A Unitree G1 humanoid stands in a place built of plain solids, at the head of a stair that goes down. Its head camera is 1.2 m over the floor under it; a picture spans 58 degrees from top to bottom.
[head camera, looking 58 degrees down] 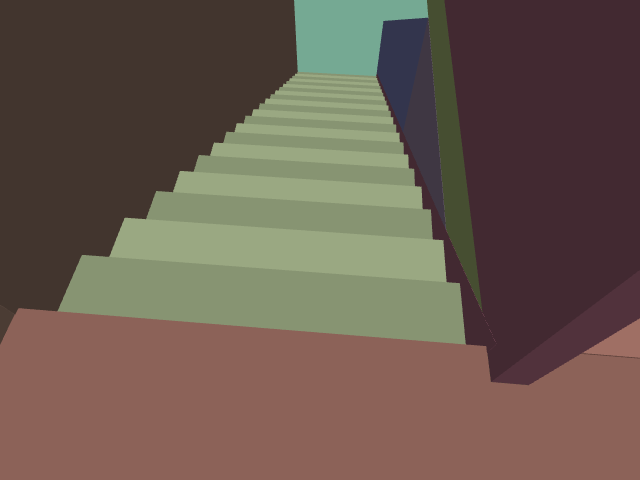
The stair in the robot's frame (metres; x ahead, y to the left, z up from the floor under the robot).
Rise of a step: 0.17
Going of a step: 0.29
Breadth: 1.38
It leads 5 degrees to the right of straight ahead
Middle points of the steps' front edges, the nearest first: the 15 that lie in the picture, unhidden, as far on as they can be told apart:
0.45 0.21 0.00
0.74 0.19 -0.17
1.02 0.17 -0.34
1.31 0.14 -0.52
1.59 0.12 -0.69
1.88 0.09 -0.87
2.16 0.07 -1.04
2.45 0.05 -1.21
2.73 0.02 -1.39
3.02 0.00 -1.56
3.30 -0.03 -1.73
3.59 -0.05 -1.91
3.87 -0.07 -2.08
4.15 -0.10 -2.25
4.44 -0.12 -2.43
